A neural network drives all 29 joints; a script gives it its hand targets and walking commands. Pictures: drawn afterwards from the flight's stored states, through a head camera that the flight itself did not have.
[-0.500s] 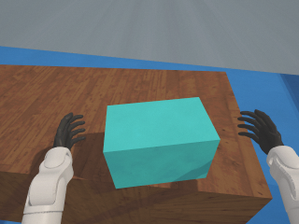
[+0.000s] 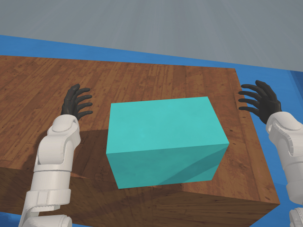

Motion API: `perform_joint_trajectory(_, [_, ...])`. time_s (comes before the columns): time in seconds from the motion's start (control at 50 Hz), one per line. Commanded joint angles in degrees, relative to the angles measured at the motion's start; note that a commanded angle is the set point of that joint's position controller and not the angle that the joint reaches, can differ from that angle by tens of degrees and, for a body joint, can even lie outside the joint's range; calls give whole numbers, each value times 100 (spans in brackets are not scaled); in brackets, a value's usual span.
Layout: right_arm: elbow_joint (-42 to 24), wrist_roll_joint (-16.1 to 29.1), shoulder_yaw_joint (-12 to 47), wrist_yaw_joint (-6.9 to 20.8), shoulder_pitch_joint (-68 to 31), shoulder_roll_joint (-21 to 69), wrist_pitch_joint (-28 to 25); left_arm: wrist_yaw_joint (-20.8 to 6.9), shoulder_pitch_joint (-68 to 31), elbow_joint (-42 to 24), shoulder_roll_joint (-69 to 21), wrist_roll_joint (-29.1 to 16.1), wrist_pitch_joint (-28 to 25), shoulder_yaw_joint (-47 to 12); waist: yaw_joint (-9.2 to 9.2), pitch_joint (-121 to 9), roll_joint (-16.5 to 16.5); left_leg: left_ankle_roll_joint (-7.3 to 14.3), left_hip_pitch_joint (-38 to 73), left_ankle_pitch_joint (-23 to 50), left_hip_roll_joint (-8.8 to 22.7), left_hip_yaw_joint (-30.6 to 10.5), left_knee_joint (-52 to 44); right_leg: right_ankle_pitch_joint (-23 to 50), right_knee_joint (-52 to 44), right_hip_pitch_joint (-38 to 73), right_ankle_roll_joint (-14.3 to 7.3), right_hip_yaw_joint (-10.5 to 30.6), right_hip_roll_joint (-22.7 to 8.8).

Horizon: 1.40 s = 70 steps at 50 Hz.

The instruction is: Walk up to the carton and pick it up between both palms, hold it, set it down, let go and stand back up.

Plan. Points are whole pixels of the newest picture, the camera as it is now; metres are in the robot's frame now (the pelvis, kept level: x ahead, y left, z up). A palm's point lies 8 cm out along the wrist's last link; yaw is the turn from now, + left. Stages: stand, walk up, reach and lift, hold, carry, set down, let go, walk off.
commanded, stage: reach and lift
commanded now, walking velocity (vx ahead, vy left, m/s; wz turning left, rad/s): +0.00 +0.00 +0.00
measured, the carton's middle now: (162, 142) +0.37 +0.02 +0.01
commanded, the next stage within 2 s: none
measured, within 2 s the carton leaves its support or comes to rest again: neither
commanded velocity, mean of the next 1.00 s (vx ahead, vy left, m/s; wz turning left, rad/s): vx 0.00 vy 0.00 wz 0.00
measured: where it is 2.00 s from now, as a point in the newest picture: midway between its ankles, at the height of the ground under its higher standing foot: outside the picture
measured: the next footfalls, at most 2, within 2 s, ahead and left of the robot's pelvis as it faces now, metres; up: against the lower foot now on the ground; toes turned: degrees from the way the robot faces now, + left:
none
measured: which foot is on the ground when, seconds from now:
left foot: down 0.00-1.00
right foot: down 0.00-1.00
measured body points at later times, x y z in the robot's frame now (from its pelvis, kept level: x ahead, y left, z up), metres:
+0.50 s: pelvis +0.00 +0.00 +0.00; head +0.02 +0.00 +0.45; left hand +0.37 +0.26 +0.09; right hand +0.42 -0.24 +0.10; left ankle +0.01 +0.14 -0.74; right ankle +0.01 -0.12 -0.74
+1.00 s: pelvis +0.01 +0.00 +0.00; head +0.05 -0.01 +0.45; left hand +0.38 +0.25 +0.07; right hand +0.44 -0.21 +0.07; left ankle +0.01 +0.14 -0.74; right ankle +0.01 -0.12 -0.74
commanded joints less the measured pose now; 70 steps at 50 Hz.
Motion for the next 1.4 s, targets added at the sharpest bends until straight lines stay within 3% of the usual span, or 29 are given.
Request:
perform_joint_trajectory(0.0, [-53, 882, -170, -77, -3276, -1757, -191, -8, -3011, -200, 1355, -449, -181, 174, 182, -2667, -191, -48, -98, 1490, -300, -71, -507, 1882, -891, 637, -65, 163, 524])
perform_joint_trajectory(0.1, [339, 878, 11, -79, -3104, -1658, -309, -95, -2779, 381, 1306, -370, -337, 149, 276, -2633, -230, -53, 26, 1916, -314, -42, -392, 2226, -870, 643, -25, 117, 553])
perform_joint_trajectory(0.2, [774, 765, 95, -83, -2755, -1393, -541, -278, -2446, 911, 1048, -265, -714, -11, 147, -2327, -257, -42, 4, 1842, -329, -56, -358, 2135, -909, 579, -10, 80, 548])
perform_joint_trajectory(0.22, [798, 695, 83, -82, -2818, -1344, -605, -291, -2600, 919, 1030, -248, -849, -49, 103, -2377, -267, -14, -22, 1736, -316, -69, -371, 2029, -916, 540, 5, 75, 546])
perform_joint_trajectory(0.24, [717, 754, 180, -78, -2708, -1275, -716, -299, -2445, 943, 995, -271, -1017, -56, 220, -2431, -290, -7, 1, 1830, -326, -52, -355, 2053, -908, 575, 19, 83, 549])
perform_joint_trajectory(0.28, [649, 756, 169, -83, -2569, -1224, -968, -307, -2329, 931, 923, -247, -1304, -135, 205, -2580, -226, -35, 71, 2003, -321, -62, -301, 2170, -868, 548, 20, 46, 577])
perform_joint_trajectory(0.4, [1792, 654, 501, 50, -2085, -772, -1572, -447, -1974, 2514, 677, -155, -2432, -315, 290, -2097, -397, 41, -269, 1449, -298, -28, -305, 1552, -873, 229, 49, 53, 516])
perform_joint_trajectory(0.5, [1861, 765, 694, 132, -2150, -719, -2337, -386, -2084, 2569, 676, -180, -3480, -470, 322, -2963, -169, -96, -329, 1922, -301, -47, -50, 1912, -641, 147, 43, 35, 530])
perform_joint_trajectory(0.56, [1983, 956, 761, 121, -2297, -806, -2577, -349, -2113, 2736, 691, -253, -3739, -484, 353, -3474, -101, -149, -342, 2216, -284, -51, 42, 2135, -611, 73, 40, 45, 544])
perform_joint_trajectory(0.64, [2322, 992, 926, 88, -2263, -769, -2696, -412, -1844, 3100, 607, -282, -3823, -506, 371, -3538, -183, -154, -355, 2443, -270, -31, 52, 2260, -685, 48, 6, 47, 559])
perform_joint_trajectory(0.76, [2229, 1019, 929, 15, -2285, -718, -2901, -460, -1825, 2784, 462, -331, -3973, -611, 275, -3859, -178, -199, -230, 2923, -287, -48, 173, 2686, -655, -63, 20, 7, 599])
perform_joint_trajectory(0.84, [2309, 982, 1010, -66, -2196, -653, -2981, -516, -1616, 2915, 397, -247, -3977, -528, 260, -3809, -304, -196, -279, 3133, -295, -33, 172, 3153, -631, 171, 79, 20, 583])
perform_joint_trajectory(0.86, [2483, 958, 1006, -77, -2167, -653, -2959, -532, -1603, 3168, 435, -211, -3959, -458, 288, -3623, -363, -170, -396, 2989, -299, -23, 141, 3092, -648, 188, 97, 50, 572])
perform_joint_trajectory(0.98, [2243, 850, 1090, -117, -2485, -325, -3003, -524, -1804, 3140, 199, -183, -4120, -467, 351, -3690, -546, -103, -615, 2718, -281, -4, 77, 2887, -601, 227, 155, 87, 538])
perform_joint_trajectory(1.22, [2312, 445, 838, -275, -2668, 22, -3083, -278, -1925, 2870, -241, 273, -4118, -346, 340, -3619, -166, -208, -386, 2585, -253, 12, 56, 2384, -693, 107, 105, 71, 550])
perform_joint_trajectory(1.38, [2348, 266, 831, -352, -2729, 289, -2975, -150, -2008, 2953, -472, 281, -4073, -407, 322, -3309, -317, -172, -338, 2261, -248, 81, 10, 1861, -793, -39, 59, 63, 543])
